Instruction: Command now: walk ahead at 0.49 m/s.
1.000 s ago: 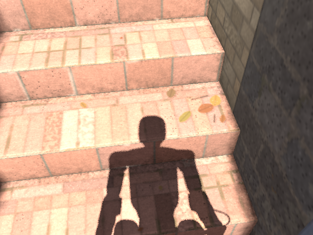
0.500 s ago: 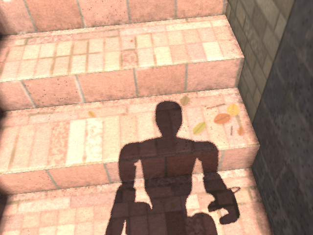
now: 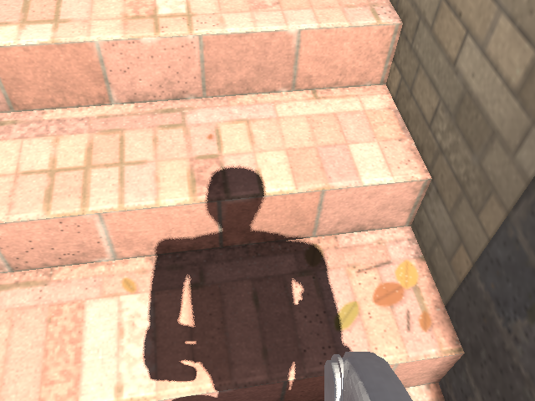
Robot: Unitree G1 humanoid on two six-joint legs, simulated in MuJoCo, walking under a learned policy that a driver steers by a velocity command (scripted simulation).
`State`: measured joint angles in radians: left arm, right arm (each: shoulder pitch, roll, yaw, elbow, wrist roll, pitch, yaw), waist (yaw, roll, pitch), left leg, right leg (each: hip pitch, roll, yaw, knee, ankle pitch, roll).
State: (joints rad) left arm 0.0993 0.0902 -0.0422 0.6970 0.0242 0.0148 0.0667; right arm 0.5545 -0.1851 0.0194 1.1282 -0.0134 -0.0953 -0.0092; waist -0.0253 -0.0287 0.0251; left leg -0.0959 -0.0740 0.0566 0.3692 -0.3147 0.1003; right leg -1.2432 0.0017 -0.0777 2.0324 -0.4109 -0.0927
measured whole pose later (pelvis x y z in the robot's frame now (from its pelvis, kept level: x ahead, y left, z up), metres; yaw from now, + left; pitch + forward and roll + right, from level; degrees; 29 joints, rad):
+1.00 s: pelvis +0.61 +0.06 +0.33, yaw +10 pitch +4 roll -2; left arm -0.09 0.07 -0.05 0.44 0.04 -0.02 0.02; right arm 0.51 -0.21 -0.07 0.97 -0.02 -0.11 -0.02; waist -0.09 0.01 0.02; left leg -0.04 -0.02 -0.11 0.27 -0.27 0.06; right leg -1.28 -0.07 -0.08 1.82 -0.46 -0.11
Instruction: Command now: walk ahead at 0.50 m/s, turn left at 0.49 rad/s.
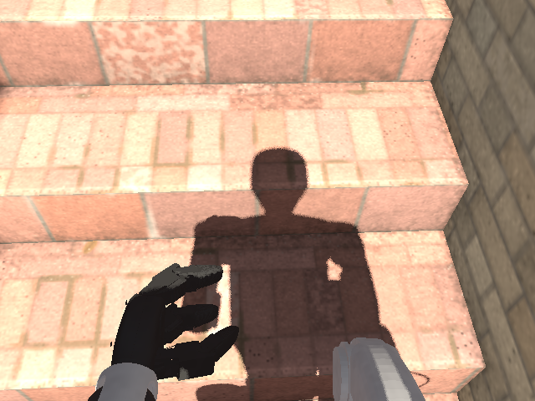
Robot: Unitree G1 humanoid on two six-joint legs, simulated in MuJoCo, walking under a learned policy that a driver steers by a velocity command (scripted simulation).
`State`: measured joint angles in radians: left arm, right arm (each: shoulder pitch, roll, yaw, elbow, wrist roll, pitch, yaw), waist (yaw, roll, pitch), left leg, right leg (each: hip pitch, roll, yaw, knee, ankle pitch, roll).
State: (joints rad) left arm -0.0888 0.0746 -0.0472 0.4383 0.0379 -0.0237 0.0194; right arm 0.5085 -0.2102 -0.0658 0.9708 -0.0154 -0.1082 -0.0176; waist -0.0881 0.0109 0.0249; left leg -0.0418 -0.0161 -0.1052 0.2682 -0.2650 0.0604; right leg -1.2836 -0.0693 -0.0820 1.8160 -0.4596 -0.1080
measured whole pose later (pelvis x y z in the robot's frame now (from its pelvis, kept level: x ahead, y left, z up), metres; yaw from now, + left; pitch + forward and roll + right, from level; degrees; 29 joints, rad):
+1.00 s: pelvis +0.56 +0.10 +0.33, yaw +23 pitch +1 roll -1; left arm 0.00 0.07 -0.04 0.56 0.02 -0.03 0.05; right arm 0.32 -0.22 -0.05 0.94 -0.03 -0.05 -0.03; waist -0.04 0.02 0.03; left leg -0.15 -0.04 0.00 0.36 -0.22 0.07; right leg -1.26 0.00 -0.03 1.86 -0.46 -0.07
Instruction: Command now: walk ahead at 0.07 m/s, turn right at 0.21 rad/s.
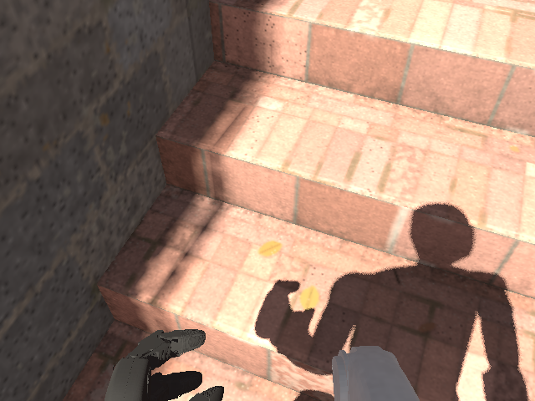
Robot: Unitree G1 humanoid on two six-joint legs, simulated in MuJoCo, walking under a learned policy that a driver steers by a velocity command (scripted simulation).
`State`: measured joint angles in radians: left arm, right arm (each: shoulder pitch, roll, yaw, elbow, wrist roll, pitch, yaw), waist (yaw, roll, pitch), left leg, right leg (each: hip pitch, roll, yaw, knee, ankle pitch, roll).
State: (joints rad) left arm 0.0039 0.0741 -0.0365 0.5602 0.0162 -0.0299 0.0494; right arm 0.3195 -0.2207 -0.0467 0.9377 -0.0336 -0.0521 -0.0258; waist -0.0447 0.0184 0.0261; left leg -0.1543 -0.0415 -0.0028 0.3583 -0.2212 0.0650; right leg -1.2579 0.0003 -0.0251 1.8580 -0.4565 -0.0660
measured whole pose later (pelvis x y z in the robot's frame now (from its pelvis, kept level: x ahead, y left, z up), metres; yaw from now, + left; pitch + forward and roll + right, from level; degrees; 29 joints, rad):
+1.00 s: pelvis +0.30 -0.02 +0.14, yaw -27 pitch +5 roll -1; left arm 0.32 0.22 0.10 0.73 0.02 -0.06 0.02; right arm 0.15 -0.18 0.00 0.60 -0.03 -0.08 -0.05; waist 0.00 -0.02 -0.06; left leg -0.33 0.05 0.04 0.55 -0.29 0.05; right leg -0.33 0.19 0.23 0.85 -0.37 -0.06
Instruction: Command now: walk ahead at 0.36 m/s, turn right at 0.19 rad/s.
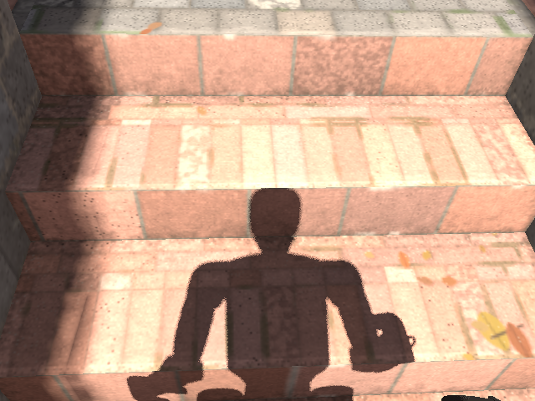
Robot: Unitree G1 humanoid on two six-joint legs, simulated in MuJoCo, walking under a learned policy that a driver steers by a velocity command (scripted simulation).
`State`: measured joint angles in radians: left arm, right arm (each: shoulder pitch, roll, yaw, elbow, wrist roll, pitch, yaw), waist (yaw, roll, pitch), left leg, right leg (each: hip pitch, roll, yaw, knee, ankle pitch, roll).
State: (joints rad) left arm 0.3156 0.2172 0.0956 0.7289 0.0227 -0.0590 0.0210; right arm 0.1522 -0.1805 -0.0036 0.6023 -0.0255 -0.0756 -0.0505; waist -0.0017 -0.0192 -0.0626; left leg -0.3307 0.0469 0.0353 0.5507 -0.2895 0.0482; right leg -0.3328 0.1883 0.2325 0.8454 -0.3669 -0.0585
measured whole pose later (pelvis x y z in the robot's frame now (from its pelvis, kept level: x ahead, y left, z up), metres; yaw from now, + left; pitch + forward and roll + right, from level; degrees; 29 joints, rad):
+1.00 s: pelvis +0.49 +0.03 +0.27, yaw +0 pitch +3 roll +1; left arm 0.34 0.17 0.08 0.79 0.06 -0.09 -0.02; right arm 0.22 -0.18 -0.04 0.84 -0.02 -0.04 -0.05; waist 0.03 -0.02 -0.03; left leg -0.64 -0.02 0.16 1.01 -0.42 0.10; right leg -0.66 0.08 0.10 1.80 -0.03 -0.10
